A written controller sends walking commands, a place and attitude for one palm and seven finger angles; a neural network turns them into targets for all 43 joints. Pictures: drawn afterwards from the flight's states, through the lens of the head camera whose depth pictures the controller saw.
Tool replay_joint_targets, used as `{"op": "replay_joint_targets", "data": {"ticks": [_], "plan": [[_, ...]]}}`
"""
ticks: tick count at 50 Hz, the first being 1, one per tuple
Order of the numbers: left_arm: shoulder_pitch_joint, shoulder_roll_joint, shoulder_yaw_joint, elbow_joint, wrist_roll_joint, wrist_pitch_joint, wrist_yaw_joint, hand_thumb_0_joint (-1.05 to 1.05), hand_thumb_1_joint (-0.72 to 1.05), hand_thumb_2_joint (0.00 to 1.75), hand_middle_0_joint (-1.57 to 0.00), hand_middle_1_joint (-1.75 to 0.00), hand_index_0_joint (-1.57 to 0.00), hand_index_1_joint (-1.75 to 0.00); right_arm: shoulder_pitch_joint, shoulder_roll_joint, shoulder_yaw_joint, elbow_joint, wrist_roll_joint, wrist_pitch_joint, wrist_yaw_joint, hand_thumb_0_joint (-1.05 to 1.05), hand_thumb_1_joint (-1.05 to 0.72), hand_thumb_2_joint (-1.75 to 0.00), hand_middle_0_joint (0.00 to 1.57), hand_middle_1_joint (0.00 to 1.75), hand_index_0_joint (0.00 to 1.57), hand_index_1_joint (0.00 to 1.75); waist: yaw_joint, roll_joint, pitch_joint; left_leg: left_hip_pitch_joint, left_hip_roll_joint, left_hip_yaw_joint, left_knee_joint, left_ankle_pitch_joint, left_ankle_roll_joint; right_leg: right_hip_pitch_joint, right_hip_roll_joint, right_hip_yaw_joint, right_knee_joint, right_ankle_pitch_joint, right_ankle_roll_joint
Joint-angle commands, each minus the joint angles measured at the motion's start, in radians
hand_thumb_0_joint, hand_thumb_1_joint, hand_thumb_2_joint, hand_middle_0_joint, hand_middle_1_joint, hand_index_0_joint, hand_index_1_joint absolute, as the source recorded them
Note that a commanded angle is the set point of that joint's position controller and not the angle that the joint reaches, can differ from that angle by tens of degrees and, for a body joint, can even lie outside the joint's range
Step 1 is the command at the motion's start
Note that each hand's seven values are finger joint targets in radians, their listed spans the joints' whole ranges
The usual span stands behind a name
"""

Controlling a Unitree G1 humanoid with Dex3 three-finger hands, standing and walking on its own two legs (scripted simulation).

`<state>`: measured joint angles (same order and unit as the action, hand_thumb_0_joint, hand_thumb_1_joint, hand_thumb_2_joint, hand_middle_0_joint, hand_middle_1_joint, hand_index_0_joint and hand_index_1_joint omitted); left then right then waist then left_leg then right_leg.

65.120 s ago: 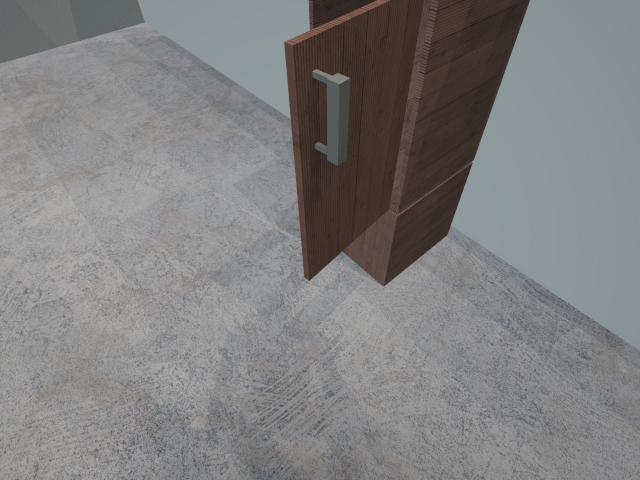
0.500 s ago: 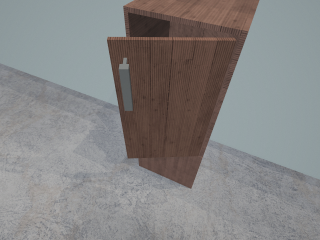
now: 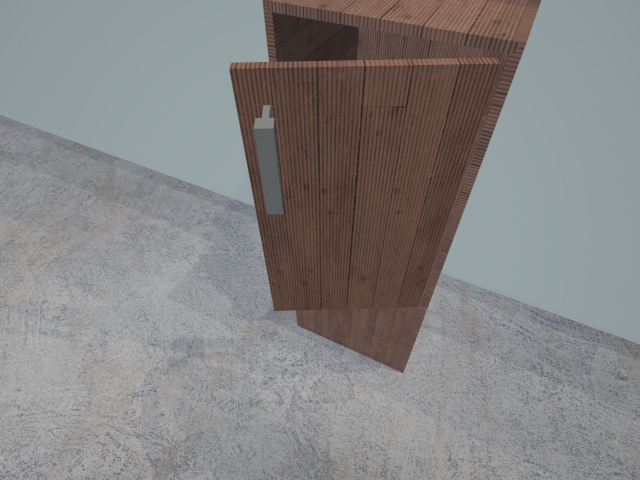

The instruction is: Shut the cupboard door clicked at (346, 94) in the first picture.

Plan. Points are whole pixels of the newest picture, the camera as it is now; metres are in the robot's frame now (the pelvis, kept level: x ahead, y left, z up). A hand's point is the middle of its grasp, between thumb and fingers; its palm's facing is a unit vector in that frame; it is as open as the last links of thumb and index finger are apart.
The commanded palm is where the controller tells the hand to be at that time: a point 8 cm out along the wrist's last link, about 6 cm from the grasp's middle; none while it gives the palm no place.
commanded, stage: look again from close up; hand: left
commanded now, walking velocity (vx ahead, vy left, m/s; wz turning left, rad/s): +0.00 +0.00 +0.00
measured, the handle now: (271, 161) +0.52 +0.10 +0.13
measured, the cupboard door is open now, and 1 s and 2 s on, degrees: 28 28 28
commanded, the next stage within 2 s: shuffle to correct the standing spot in 0.22 s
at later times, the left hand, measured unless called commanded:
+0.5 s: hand out of the picture +0.04 +0.18 -0.18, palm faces -0.02 -0.98 -0.19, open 7.4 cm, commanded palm none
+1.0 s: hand out of the picture +0.00 +0.12 -0.19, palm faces +0.07 -0.99 -0.09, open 7.4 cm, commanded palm none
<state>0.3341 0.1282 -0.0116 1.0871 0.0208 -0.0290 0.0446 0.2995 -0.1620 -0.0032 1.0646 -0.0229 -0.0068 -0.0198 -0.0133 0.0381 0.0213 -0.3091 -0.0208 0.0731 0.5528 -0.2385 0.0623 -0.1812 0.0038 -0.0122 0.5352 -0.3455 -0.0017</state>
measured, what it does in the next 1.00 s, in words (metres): lifts its right foot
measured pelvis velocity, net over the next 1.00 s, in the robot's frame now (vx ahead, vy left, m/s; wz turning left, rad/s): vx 0.07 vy -0.03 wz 0.03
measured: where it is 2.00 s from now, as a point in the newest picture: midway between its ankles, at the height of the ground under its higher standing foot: outside the picture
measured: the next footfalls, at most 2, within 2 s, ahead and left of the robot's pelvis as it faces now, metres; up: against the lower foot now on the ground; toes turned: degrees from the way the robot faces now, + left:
right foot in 1.36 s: +0.16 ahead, -0.24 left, +0.00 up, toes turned -1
left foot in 1.96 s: +0.06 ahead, -0.01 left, +0.00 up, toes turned +7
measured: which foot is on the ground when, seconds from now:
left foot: down 0.00-1.00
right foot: down 0.00-0.90, up 0.92-1.00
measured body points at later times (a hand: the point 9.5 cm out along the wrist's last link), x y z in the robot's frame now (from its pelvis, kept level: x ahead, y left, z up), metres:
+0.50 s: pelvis +0.02 +0.00 +0.00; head +0.03 +0.02 +0.45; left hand +0.04 +0.23 -0.16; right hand +0.06 -0.24 -0.14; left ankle +0.04 +0.08 -0.73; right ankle -0.04 -0.12 -0.73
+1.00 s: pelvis +0.07 -0.03 +0.00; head +0.09 +0.01 +0.44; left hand +0.00 +0.17 -0.18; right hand +0.13 -0.26 -0.14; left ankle +0.08 +0.04 -0.73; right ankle -0.01 -0.14 -0.66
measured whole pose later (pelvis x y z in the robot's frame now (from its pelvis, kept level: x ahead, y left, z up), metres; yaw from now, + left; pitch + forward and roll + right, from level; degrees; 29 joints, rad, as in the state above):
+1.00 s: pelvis +0.07 -0.03 +0.00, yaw +2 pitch +0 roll -2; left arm 0.40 0.15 0.02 1.11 0.04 0.04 0.02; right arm 0.22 -0.12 -0.02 1.04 -0.03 -0.03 -0.05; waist 0.01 -0.07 0.04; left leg -0.29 0.04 0.15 0.63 -0.34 0.07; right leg -0.36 0.02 -0.05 1.08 -0.47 -0.02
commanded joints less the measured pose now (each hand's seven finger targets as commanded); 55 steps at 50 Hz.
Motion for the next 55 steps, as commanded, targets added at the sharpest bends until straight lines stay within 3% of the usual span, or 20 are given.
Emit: {"op": "replay_joint_targets", "data": {"ticks": [1,4,17,23,27,30,32,34,35,38,40,42,43,44,45,46,47,49,52,55], "plan": [[0.056,0.111,0.017,-0.045,-0.003,-0.012,0.008,0.0,0.9,0.9,-0.2,-0.3,-0.2,-0.3,0.018,-0.109,-0.014,-0.05,0.008,-0.033,-0.001,0.0,-0.9,-0.9,0.2,0.3,0.2,0.3,0.013,-0.094,0.038,0.049,0.123,-0.16,-0.145,0.077,0.002,-0.091,-0.074,0.09,-0.099,0.089,-0.051],[0.049,0.134,0.022,-0.054,-0.002,-0.013,0.009,0.0,0.9,0.9,-0.2,-0.3,-0.2,-0.3,0.01,-0.122,-0.015,-0.045,0.01,-0.041,-0.003,0.0,-0.9,-0.9,0.2,0.3,0.2,0.3,0.018,-0.083,0.007,0.084,0.126,-0.149,-0.132,0.18,0.008,-0.056,-0.081,0.084,-0.093,0.166,-0.044],[0.014,0.163,0.019,-0.06,-0.003,0.006,-0.003,0.0,0.9,0.9,-0.2,-0.3,-0.2,-0.3,-0.07,-0.135,-0.011,-0.036,0.008,-0.035,-0.003,0.0,-0.9,-0.9,0.2,0.3,0.2,0.3,0.019,-0.024,-0.013,0.132,0.137,-0.149,-0.171,0.145,0.0,-0.041,-0.089,0.078,-0.128,0.151,-0.028],[0.027,0.149,0.017,-0.054,0.01,0.027,-0.016,0.0,0.9,0.9,-0.2,-0.3,-0.2,-0.3,-0.049,-0.174,-0.029,-0.03,0.002,-0.017,-0.006,0.0,-0.9,-0.9,0.2,0.3,0.2,0.3,0.011,0.028,0.035,0.105,0.215,-0.295,-0.277,-0.123,0.046,-0.115,-0.042,-0.011,-0.039,-0.028,-0.018],[0.047,0.14,0.025,-0.057,0.014,0.029,-0.023,0.0,0.9,0.9,-0.2,-0.3,-0.2,-0.3,-0.023,-0.189,-0.047,-0.038,0.0,-0.014,-0.017,0.0,-0.9,-0.9,0.2,0.3,0.2,0.3,0.011,0.044,0.002,0.136,0.265,-0.358,-0.262,-0.071,0.098,-0.164,-0.038,-0.021,0.022,-0.057,-0.019],[0.073,0.139,0.032,-0.055,0.014,0.027,-0.026,0.0,0.9,0.9,-0.2,-0.3,-0.2,-0.3,-0.028,-0.172,-0.05,-0.043,0.001,-0.013,-0.018,0.0,-0.9,-0.9,0.2,0.3,0.2,0.3,0.026,0.008,-0.011,0.046,0.233,-0.298,-0.194,-0.004,0.078,-0.064,-0.053,-0.009,-0.063,0.004,-0.027],[0.111,0.148,0.037,-0.046,0.011,0.025,-0.026,0.0,0.9,0.9,-0.2,-0.3,-0.2,-0.3,-0.051,-0.145,-0.045,-0.052,0.003,-0.017,-0.015,0.0,-0.9,-0.9,0.2,0.3,0.2,0.3,0.039,-0.06,-0.011,-0.058,0.16,-0.187,-0.095,0.004,0.037,0.043,-0.096,0.033,-0.135,0.036,-0.043],[0.152,0.178,0.05,-0.038,0.013,0.024,-0.017,0.0,0.9,0.9,-0.2,-0.3,-0.2,-0.3,-0.068,-0.077,-0.031,-0.065,0.005,-0.019,-0.013,0.0,-0.9,-0.9,0.2,0.3,0.2,0.3,0.051,-0.251,0.007,-0.187,0.041,-0.017,0.093,-0.05,-0.007,0.136,-0.202,0.149,-0.215,0.178,-0.098],[0.17,0.173,0.05,-0.035,0.014,0.021,-0.013,0.0,0.9,0.9,-0.2,-0.3,-0.2,-0.3,-0.104,-0.067,-0.029,-0.075,0.001,-0.019,-0.012,0.0,-0.9,-0.9,0.2,0.3,0.2,0.3,0.066,-0.287,0.034,-0.246,0.024,0.014,0.199,-0.206,-0.018,0.144,-0.261,0.186,-0.221,0.36,-0.144],[0.193,0.144,0.044,-0.021,0.021,0.013,-0.004,0.0,0.9,0.9,-0.2,-0.3,-0.2,-0.3,-0.124,-0.046,-0.03,-0.074,0.003,-0.017,-0.012,0.0,-0.9,-0.9,0.2,0.3,0.2,0.3,0.064,-0.164,0.042,-0.296,0.042,0.007,0.352,-0.288,-0.021,0.2,-0.261,0.142,-0.157,0.742,-0.224],[0.191,0.148,0.044,-0.016,0.021,0.015,0.002,0.0,0.9,0.9,-0.2,-0.3,-0.2,-0.3,-0.12,-0.021,-0.023,-0.068,0.005,-0.017,-0.01,0.0,-0.9,-0.9,0.2,0.3,0.2,0.3,0.053,-0.135,0.039,-0.266,0.047,0.035,0.272,-0.253,-0.023,0.205,-0.229,0.086,-0.115,0.827,-0.206],[0.138,0.147,0.041,-0.022,0.012,0.022,0.0,0.0,0.9,0.9,-0.2,-0.3,-0.2,-0.3,-0.026,-0.017,-0.024,-0.036,0.002,-0.018,-0.016,0.0,-0.9,-0.9,0.2,0.3,0.2,0.3,-0.006,-0.124,0.003,-0.042,0.03,0.063,0.051,-0.076,-0.022,0.101,-0.165,0.013,-0.017,0.806,-0.155],[0.124,0.142,0.039,-0.025,0.004,0.025,-0.003,0.0,0.9,0.9,-0.2,-0.3,-0.2,-0.3,0.075,-0.039,-0.03,0.002,-0.001,-0.021,-0.022,0.0,-0.9,-0.9,0.2,0.3,0.2,0.3,-0.049,-0.102,-0.047,0.149,0.05,0.035,-0.059,0.108,-0.01,0.011,-0.133,-0.005,0.107,0.729,-0.117],[0.139,0.108,0.04,-0.037,-0.001,0.025,-0.009,0.0,0.9,0.9,-0.2,-0.3,-0.2,-0.3,0.178,-0.124,-0.053,0.03,-0.008,-0.027,-0.034,0.0,-0.9,-0.9,0.2,0.3,0.2,0.3,-0.083,0.054,-0.106,0.343,0.255,-0.221,-0.098,0.351,0.073,-0.182,-0.059,-0.055,0.306,0.404,-0.051],[0.136,0.088,0.032,-0.063,-0.009,0.02,-0.011,0.0,0.9,0.9,-0.2,-0.3,-0.2,-0.3,0.242,-0.203,-0.064,0.033,-0.006,-0.022,-0.044,0.0,-0.9,-0.9,0.2,0.3,0.2,0.3,-0.082,0.227,-0.145,0.432,0.507,-0.529,-0.175,0.665,0.21,-0.361,0.01,-0.057,0.539,-0.211,-0.011],[0.118,0.144,0.053,-0.073,0.005,0.034,-0.008,0.0,0.9,0.9,-0.2,-0.3,-0.2,-0.3,0.218,-0.209,-0.064,0.017,0.0,-0.01,-0.04,0.0,-0.9,-0.9,0.2,0.3,0.2,0.3,-0.075,0.086,-0.132,0.341,0.549,-0.514,-0.207,0.537,0.254,-0.351,-0.021,0.043,0.646,-0.249,-0.031],[0.048,0.128,0.059,-0.071,0.016,0.042,-0.008,0.0,0.9,0.9,-0.2,-0.3,-0.2,-0.3,0.157,-0.174,-0.058,0.018,-0.003,-0.013,-0.044,0.0,-0.9,-0.9,0.2,0.3,0.2,0.3,-0.057,0.089,-0.007,0.206,0.487,-0.441,-0.235,0.496,0.207,-0.386,-0.04,0.063,0.675,-0.178,-0.023],[0.052,0.101,0.063,-0.065,0.022,0.053,-0.027,0.0,0.9,0.9,-0.2,-0.3,-0.2,-0.3,0.06,-0.11,-0.04,-0.016,-0.001,-0.026,-0.045,0.0,-0.9,-0.9,0.2,0.3,0.2,0.3,-0.003,0.059,0.11,0.046,0.414,-0.317,-0.266,0.428,0.159,-0.381,-0.065,0.046,0.682,-0.061,-0.001],[0.109,0.056,0.067,-0.044,0.021,0.075,-0.04,0.0,0.9,0.9,-0.2,-0.3,-0.2,-0.3,0.026,-0.112,-0.044,-0.033,-0.003,-0.039,-0.041,0.0,-0.9,-0.9,0.2,0.3,0.2,0.3,0.033,0.086,0.037,0.031,0.323,-0.124,-0.265,0.408,0.102,-0.326,-0.055,0.015,0.67,0.06,0.024],[0.06,0.057,0.071,-0.07,0.02,0.086,-0.047,0.0,0.9,0.9,-0.2,-0.3,-0.2,-0.3,0.038,-0.128,-0.054,-0.041,-0.004,-0.035,-0.038,0.0,-0.9,-0.9,0.2,0.3,0.2,0.3,0.026,0.091,0.026,0.037,0.304,-0.092,-0.275,0.333,0.091,-0.343,-0.065,0.001,0.602,0.101,0.04]]}}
